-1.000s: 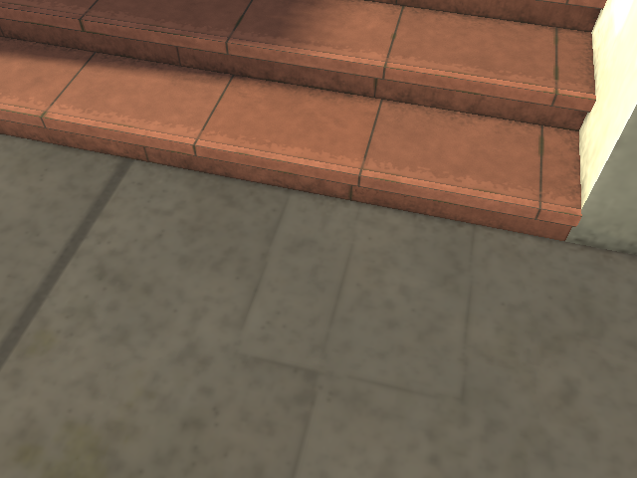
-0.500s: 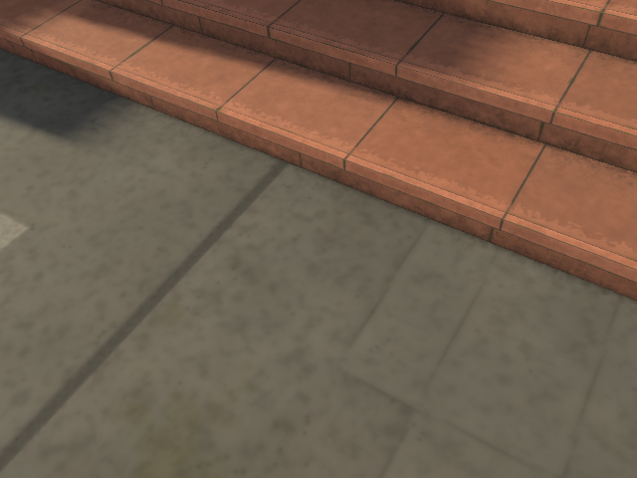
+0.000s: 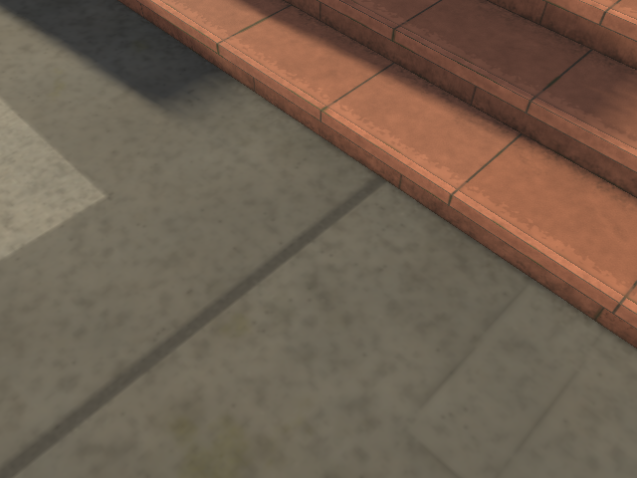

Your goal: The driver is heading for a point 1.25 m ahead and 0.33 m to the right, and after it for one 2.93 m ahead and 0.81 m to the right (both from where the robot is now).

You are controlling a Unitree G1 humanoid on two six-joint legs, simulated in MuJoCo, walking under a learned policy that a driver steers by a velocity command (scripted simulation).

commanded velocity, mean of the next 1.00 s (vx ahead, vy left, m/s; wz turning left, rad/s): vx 0.49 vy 0.00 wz -0.48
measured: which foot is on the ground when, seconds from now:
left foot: down 0.00-0.42, up 0.44-0.96, down 0.98-1.00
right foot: up 0.00-0.42, down 0.44-0.98, up 1.00-1.00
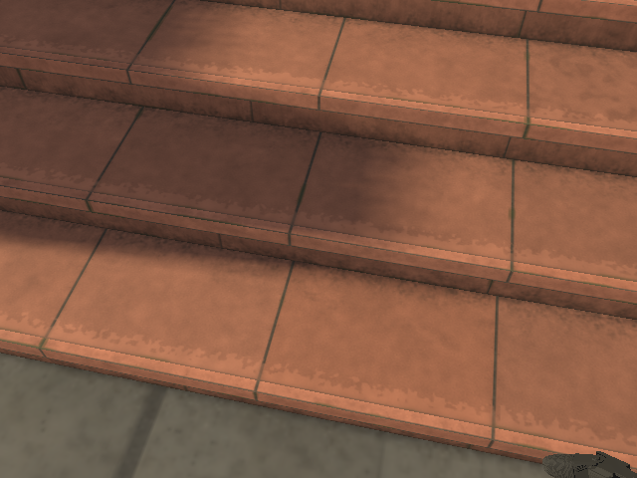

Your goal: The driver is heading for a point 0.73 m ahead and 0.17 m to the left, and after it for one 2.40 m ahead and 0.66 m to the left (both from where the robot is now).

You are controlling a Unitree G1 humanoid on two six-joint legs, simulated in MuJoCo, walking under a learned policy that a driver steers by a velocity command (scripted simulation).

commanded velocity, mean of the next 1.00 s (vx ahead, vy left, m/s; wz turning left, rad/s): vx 0.50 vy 0.00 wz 0.39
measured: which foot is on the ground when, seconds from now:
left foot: down 0.00-0.44, up 0.46-0.98, down 1.00-1.00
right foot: up 0.00-0.42, down 0.44-0.98, up 1.00-1.00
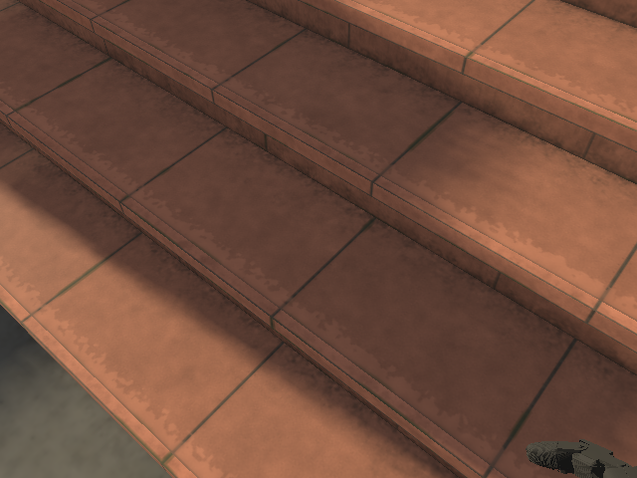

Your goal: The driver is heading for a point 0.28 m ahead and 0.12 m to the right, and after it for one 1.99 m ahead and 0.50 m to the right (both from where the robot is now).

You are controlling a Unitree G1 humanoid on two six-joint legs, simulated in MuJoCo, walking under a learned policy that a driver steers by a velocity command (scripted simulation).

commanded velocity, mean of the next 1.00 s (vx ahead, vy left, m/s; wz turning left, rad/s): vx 0.22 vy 0.00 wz -0.40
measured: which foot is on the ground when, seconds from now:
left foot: down 0.00-0.46, up 0.48-1.00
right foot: up 0.00-0.44, down 0.46-1.00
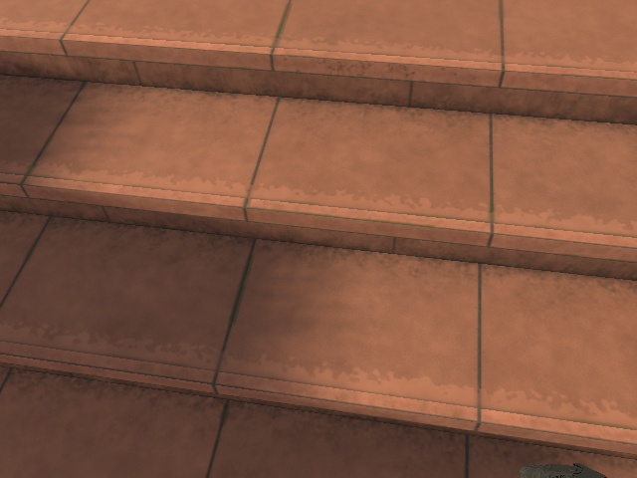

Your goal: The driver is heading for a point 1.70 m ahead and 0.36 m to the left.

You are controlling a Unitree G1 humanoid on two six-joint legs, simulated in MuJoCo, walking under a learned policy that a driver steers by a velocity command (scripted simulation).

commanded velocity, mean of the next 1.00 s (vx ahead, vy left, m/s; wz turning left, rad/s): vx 0.00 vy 0.00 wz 0.31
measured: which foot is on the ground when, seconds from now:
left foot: up 0.00-0.08, down 0.10-0.64, up 0.66-1.00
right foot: down 0.00-0.10, up 0.12-0.64, down 0.66-1.00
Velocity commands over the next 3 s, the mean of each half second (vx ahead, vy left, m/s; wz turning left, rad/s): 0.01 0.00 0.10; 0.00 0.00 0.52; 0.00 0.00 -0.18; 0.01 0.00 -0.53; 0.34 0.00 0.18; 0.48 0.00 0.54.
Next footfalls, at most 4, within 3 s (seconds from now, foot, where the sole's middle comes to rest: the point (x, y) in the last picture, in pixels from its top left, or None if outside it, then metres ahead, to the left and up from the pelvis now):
0.10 left None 0.11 0.14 -0.77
0.66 right None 0.03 -0.05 -0.77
1.14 left None -0.01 0.14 -0.77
1.56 right None -0.01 -0.08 -0.77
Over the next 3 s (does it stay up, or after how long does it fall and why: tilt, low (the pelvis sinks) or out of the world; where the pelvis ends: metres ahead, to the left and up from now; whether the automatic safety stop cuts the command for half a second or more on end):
stays up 0.37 -0.04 0.13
